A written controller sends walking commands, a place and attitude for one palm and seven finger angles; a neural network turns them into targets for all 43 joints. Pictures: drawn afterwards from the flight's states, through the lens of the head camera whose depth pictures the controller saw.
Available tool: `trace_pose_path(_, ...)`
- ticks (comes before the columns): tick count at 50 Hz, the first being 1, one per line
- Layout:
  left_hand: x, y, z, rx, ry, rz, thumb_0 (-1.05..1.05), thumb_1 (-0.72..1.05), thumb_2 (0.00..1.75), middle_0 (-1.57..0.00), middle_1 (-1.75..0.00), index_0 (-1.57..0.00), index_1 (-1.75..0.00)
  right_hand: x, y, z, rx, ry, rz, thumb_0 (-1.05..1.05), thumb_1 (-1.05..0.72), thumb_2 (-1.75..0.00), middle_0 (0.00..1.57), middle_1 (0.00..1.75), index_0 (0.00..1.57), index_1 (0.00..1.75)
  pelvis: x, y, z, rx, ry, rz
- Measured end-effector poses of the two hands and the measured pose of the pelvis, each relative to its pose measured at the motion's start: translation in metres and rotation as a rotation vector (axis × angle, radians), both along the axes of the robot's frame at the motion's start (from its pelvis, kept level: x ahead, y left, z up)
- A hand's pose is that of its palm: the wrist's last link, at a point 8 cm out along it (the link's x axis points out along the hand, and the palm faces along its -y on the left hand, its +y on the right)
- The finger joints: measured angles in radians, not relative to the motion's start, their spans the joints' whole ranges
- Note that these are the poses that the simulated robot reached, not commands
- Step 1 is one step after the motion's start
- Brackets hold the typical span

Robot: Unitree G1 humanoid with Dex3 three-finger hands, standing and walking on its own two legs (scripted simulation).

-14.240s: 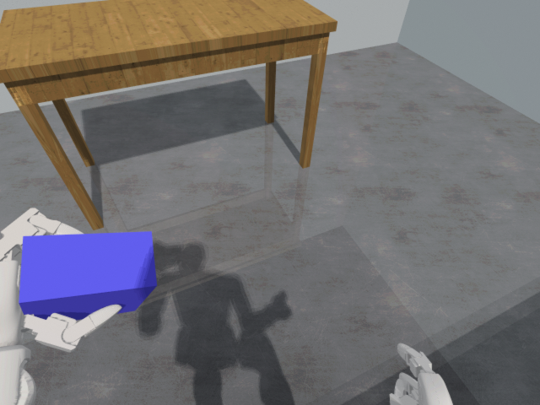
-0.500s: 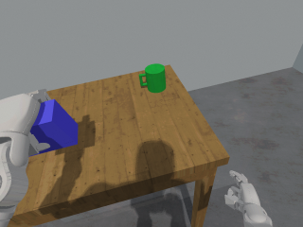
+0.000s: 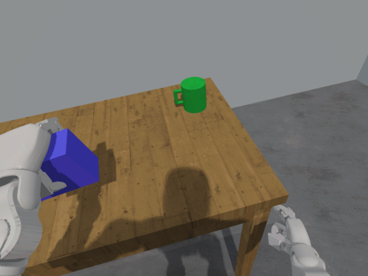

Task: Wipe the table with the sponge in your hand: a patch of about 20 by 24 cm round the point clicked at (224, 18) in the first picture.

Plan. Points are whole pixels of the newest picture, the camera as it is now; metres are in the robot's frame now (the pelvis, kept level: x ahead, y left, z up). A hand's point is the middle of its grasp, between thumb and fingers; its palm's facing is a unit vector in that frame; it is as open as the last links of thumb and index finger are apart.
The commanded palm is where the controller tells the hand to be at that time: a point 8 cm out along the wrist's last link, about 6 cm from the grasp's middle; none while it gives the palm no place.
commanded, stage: move the sponge above the wiping area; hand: left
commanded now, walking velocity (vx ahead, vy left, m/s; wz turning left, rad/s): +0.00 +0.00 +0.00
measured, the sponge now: (59, 171) +0.24 +0.30 +0.15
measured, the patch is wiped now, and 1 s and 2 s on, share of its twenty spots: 0.00 0.00 0.00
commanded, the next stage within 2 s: none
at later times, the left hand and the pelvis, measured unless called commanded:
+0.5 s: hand (68, 172) +0.24 +0.28 +0.14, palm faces +0.10 -0.12 -0.99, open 10.2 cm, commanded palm +0.20 +0.28 +0.21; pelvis +0.01 +0.00 +0.00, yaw +0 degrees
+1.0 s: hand (76, 184) +0.24 +0.28 +0.11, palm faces -0.07 -0.07 -0.99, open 10.2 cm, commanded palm +0.21 +0.29 +0.20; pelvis +0.01 -0.01 +0.00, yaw +1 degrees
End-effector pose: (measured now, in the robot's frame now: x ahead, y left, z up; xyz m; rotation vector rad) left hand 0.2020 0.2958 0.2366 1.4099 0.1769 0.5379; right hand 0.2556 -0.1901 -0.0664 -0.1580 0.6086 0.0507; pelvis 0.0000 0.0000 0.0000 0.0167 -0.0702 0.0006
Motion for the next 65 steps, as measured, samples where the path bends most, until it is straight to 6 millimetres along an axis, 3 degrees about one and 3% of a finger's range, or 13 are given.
trace_pose_path(5,-0.003,-0.01,-0.041,-0.072,0.15,-0.035,0.0,-0.51,1.02,-0.72,-1.31,-0.75,-1.3,0.001,0.001,0.0,-0.019,-0.001,0.002,0.01,-0.9,-0.9,0.2,0.3,0.19,0.3,0.0,0.004,0.0,0.0,0.008,0.005)
trace_pose_path(8,-0.001,-0.021,-0.055,-0.048,0.206,-0.101,0.0,-0.51,1.02,-0.72,-1.31,-0.75,-1.3,0.002,0.002,0.0,-0.048,-0.001,0.007,0.01,-0.9,-0.9,0.2,0.3,0.19,0.3,0.001,0.004,0.0,0.001,0.002,0.008)
trace_pose_path(12,0.006,-0.025,-0.044,0.052,0.163,-0.15,0.0,-0.51,1.02,-0.73,-1.31,-0.75,-1.3,0.003,0.002,0.0,-0.066,0.005,0.012,0.01,-0.9,-0.9,0.2,0.3,0.19,0.3,0.004,0.004,0.0,0.0,-0.009,0.002)
trace_pose_path(19,0.018,-0.001,-0.012,0.027,0.034,-0.022,0.0,-0.51,1.02,-0.73,-1.3,-0.75,-1.3,0.004,0.002,0.001,-0.02,0.014,0.003,0.01,-0.9,-0.9,0.2,0.3,0.19,0.3,0.006,0.002,0.002,-0.002,-0.003,0.0)
trace_pose_path(22,0.017,-0.004,-0.02,-0.022,0.071,-0.005,0.0,-0.51,1.02,-0.73,-1.3,-0.75,-1.3,0.004,0.001,0.0,-0.002,0.012,-0.001,0.01,-0.9,-0.9,0.2,0.3,0.19,0.3,0.007,0.003,0.002,-0.002,0.009,0.002)
trace_pose_path(29,0.013,-0.032,-0.061,-0.027,0.242,-0.112,0.0,-0.51,1.02,-0.73,-1.3,-0.76,-1.3,0.005,0.001,-0.004,-0.023,0.022,0.018,0.01,-0.9,-0.9,0.2,0.3,0.19,0.3,0.009,0.001,0.001,0.002,0.014,0.003)
trace_pose_path(33,0.015,-0.03,-0.053,0.055,0.208,-0.126,0.0,-0.51,1.02,-0.73,-1.3,-0.76,-1.3,0.006,0.0,-0.005,-0.038,0.03,0.034,0.01,-0.9,-0.9,0.2,0.3,0.19,0.3,0.011,-0.004,0.001,0.001,0.007,0.002)
trace_pose_path(40,0.014,-0.006,-0.027,0.042,0.098,0.003,0.0,-0.51,1.02,-0.73,-1.3,-0.76,-1.3,0.009,-0.003,-0.005,-0.008,0.028,0.03,0.01,-0.9,-0.9,0.2,0.3,0.2,0.3,0.013,-0.009,0.001,-0.002,0.008,0.004)
trace_pose_path(44,0.015,-0.003,-0.044,-0.003,0.188,0.039,0.0,-0.51,1.02,-0.73,-1.3,-0.76,-1.3,0.011,-0.007,-0.005,-0.008,0.022,0.017,0.01,-0.9,-0.9,0.21,0.3,0.2,0.3,0.012,-0.009,0.001,-0.001,0.018,0.011)
trace_pose_path(50,0.021,-0.019,-0.074,0.001,0.322,-0.078,0.0,-0.51,1.02,-0.73,-1.3,-0.76,-1.29,0.008,-0.015,-0.007,-0.053,0.022,0.009,0.01,-0.9,-0.9,0.2,0.3,0.2,0.3,0.012,-0.011,0.0,0.0,0.022,0.011)
trace_pose_path(55,0.022,-0.024,-0.055,0.067,0.214,-0.169,0.0,-0.51,1.02,-0.73,-1.3,-0.76,-1.29,0.002,-0.019,-0.008,-0.067,0.031,-0.004,0.01,-0.9,-0.9,0.2,0.3,0.2,0.3,0.017,-0.012,0.001,-0.003,0.012,-0.002)
trace_pose_path(60,0.017,0.0,-0.027,0.084,0.087,-0.055,0.0,-0.51,1.02,-0.73,-1.29,-0.76,-1.29,-0.002,-0.02,-0.011,-0.042,0.057,-0.017,0.01,-0.9,-0.9,0.2,0.3,0.2,0.3,0.019,-0.01,0.001,-0.006,0.01,-0.01)
trace_pose_path(65,0.002,0.021,-0.034,0.014,0.151,0.075,0.0,-0.51,1.02,-0.73,-1.3,-0.76,-1.29,0.0,-0.02,-0.012,-0.025,0.056,-0.029,0.01,-0.9,-0.9,0.2,0.3,0.2,0.3,0.017,-0.004,0.0,-0.007,0.02,0.0)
